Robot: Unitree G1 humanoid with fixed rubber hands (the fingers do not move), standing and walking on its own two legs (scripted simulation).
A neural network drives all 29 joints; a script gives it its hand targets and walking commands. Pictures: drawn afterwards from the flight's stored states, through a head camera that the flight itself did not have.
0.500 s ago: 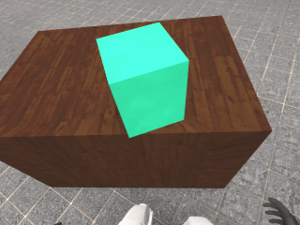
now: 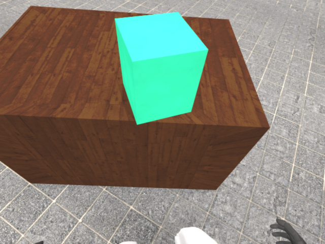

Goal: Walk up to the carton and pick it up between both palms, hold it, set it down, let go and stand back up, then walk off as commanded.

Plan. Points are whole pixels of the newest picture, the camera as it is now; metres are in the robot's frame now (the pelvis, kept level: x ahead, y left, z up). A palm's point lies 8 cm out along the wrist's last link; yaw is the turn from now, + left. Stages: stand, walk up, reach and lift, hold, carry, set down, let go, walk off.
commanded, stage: walk off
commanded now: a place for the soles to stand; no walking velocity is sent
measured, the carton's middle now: (156, 70) +0.61 +0.02 +0.05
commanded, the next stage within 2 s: stand in 1.08 s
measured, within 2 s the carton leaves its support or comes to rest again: neither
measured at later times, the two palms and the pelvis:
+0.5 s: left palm out of the picture +0.00 +0.31 -0.07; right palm out of the picture -0.03 -0.33 -0.12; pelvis -0.13 +0.00 -0.01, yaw +3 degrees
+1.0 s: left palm out of the picture -0.17 +0.30 -0.09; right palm out of the picture -0.16 -0.31 -0.10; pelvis -0.26 +0.01 -0.01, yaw +1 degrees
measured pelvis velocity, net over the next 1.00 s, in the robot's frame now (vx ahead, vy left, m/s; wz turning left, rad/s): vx -0.26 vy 0.01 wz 0.02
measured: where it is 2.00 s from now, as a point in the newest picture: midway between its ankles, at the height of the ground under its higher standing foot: outside the picture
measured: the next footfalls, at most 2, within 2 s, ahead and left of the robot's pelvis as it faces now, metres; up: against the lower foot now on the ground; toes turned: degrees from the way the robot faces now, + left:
right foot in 0.16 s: -0.03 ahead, -0.16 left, +0.00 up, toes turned +0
left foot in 0.54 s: -0.12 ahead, +0.13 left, +0.00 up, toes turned -2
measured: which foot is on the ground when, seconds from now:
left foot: down 0.00-0.18, up 0.20-0.52, down 0.54-0.86, up 0.88-1.00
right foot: up 0.00-0.14, down 0.16-0.54, up 0.56-0.82, down 0.84-1.00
